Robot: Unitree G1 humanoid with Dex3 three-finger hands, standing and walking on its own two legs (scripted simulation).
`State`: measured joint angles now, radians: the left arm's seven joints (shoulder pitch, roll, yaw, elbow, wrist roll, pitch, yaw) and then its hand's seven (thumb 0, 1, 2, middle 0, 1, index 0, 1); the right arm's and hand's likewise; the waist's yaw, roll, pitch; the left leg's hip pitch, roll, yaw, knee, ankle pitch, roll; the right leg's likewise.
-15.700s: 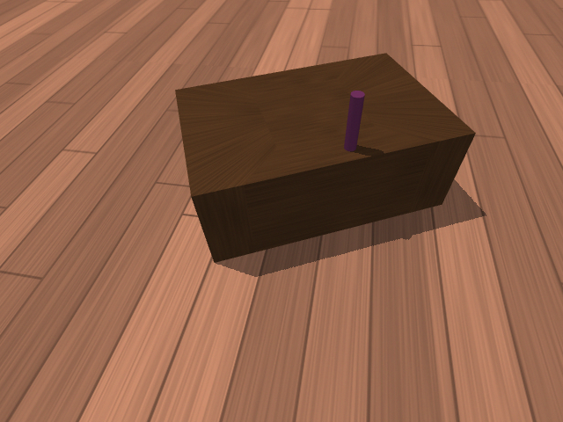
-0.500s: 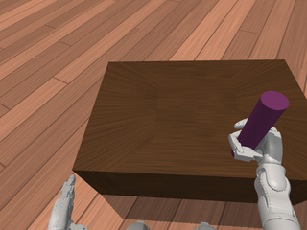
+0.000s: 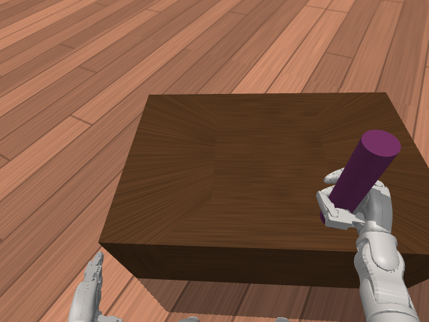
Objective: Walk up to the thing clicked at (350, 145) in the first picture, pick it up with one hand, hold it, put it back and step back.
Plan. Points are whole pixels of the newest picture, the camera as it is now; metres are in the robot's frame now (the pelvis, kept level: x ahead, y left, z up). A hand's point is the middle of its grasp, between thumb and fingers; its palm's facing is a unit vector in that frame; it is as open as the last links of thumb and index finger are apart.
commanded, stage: hold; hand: right
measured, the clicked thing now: (351, 187) +0.33 -0.18 +0.10
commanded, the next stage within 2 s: none
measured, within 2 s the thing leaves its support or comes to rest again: neither
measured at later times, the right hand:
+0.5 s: hand (334, 199) +0.33 -0.17 +0.05, palm faces +0.14 +0.99 -0.01, open 6.2 cm
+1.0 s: hand (333, 201) +0.33 -0.16 +0.06, palm faces +0.14 +0.99 -0.01, open 6.2 cm
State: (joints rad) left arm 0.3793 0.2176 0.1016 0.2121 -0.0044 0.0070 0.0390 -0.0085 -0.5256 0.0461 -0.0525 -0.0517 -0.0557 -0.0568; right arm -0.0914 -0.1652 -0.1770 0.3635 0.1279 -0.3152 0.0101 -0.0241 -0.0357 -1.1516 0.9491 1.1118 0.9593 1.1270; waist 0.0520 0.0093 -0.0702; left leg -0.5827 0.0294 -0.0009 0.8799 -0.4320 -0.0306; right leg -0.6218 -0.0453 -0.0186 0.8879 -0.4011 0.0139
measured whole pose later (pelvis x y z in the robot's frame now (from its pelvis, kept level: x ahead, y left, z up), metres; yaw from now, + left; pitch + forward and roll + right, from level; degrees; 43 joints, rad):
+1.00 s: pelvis +0.00 +0.01 +0.01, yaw +0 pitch +7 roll +0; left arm 0.36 0.21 0.09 0.28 0.00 -0.03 0.04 -0.01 -0.53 0.05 -0.05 -0.05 -0.06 -0.06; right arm -0.08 -0.16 -0.18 0.39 0.14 -0.34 0.02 -0.02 -0.04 -1.15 0.95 1.11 0.96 1.13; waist 0.05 0.01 -0.05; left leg -0.54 0.03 0.00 0.84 -0.42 -0.02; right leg -0.57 -0.05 -0.02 0.84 -0.38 0.02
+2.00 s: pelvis +0.01 +0.01 +0.01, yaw +0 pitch +7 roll +0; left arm 0.36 0.21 0.09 0.28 0.00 -0.04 0.04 -0.01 -0.54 0.06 -0.05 -0.05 -0.06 -0.06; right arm -0.08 -0.16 -0.17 0.38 0.13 -0.34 0.02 -0.03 -0.04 -1.15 0.95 1.11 0.96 1.13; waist 0.05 0.01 -0.06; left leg -0.53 0.03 0.00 0.83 -0.42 -0.02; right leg -0.56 -0.05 -0.02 0.83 -0.39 0.02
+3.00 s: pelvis -0.02 +0.00 -0.06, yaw +1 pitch +21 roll +2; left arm 0.42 0.23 0.09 -0.02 0.09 -0.04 -0.03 -0.01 -0.52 0.06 -0.06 -0.06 -0.07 -0.06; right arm -0.46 -0.27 -0.38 0.89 0.04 -0.58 0.01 -0.03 -0.03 -1.17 0.95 1.11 0.96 1.14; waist 0.18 0.04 -0.12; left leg -1.03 0.00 0.00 1.18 -0.52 -0.03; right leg -1.07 -0.07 0.00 1.22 -0.50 0.01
